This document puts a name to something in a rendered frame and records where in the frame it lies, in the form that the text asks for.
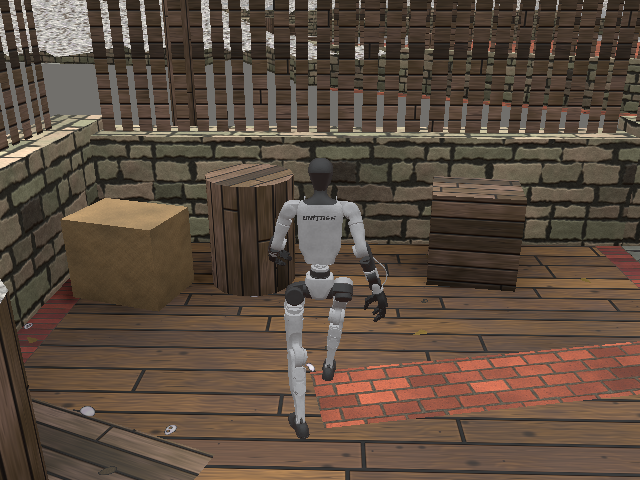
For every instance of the right robot forearm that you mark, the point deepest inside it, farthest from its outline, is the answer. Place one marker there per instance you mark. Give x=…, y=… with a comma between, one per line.
x=371, y=273

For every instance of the humanoid robot torso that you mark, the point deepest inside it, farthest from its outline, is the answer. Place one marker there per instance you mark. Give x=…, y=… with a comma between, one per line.
x=319, y=234

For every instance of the robot right upper arm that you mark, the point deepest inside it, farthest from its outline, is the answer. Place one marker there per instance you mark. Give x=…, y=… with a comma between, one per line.
x=351, y=211

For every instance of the right robot hand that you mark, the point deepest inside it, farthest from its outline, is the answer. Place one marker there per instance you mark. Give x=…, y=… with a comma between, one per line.
x=382, y=304

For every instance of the left robot hand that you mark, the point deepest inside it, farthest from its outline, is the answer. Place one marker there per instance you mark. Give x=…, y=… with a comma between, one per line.
x=283, y=254

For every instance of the robot left thigh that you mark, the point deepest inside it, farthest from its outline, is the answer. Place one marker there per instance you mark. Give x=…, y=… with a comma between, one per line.
x=294, y=309

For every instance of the robot left upper arm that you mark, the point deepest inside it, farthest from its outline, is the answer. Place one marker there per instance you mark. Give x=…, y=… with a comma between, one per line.
x=288, y=211

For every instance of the left robot forearm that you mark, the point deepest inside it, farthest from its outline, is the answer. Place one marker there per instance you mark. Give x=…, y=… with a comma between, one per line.
x=272, y=252

